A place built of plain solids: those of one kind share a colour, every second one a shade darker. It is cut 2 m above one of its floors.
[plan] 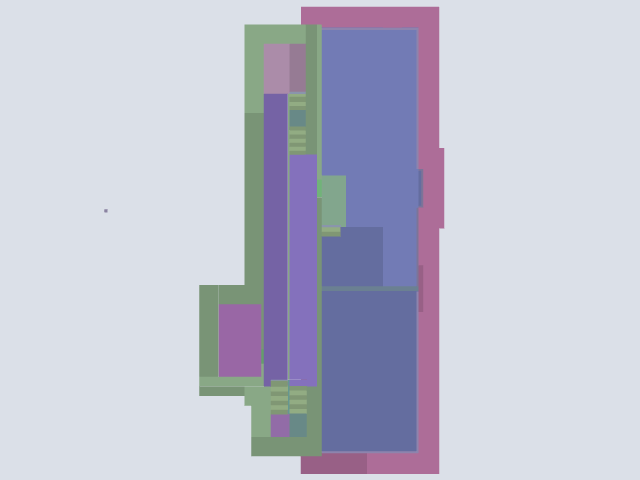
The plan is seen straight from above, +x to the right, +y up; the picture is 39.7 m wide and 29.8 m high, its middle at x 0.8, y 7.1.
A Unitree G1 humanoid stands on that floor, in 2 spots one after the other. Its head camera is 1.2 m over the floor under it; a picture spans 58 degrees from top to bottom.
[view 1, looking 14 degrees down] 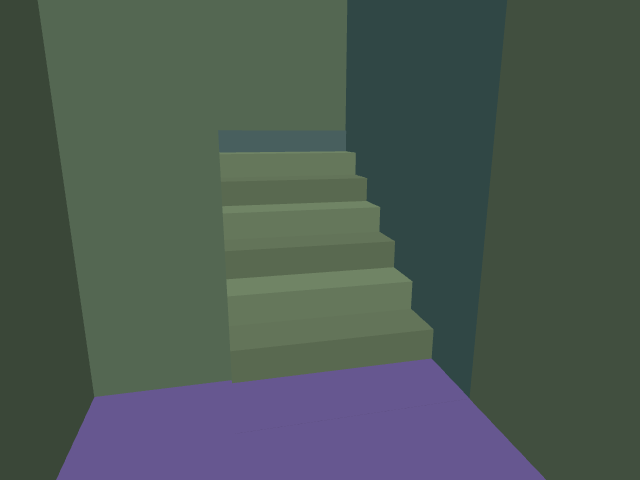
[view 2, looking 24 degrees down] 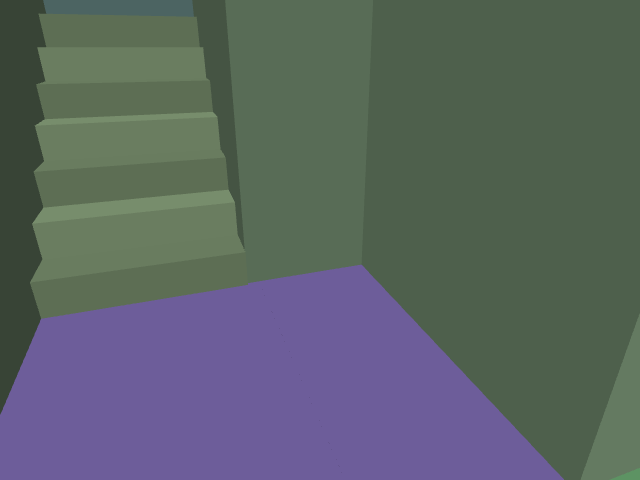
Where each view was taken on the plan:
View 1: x -0.01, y -0.01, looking -103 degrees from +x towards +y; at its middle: step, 2.81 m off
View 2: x -0.38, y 10.29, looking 71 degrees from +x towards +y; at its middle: wall_brick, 2.46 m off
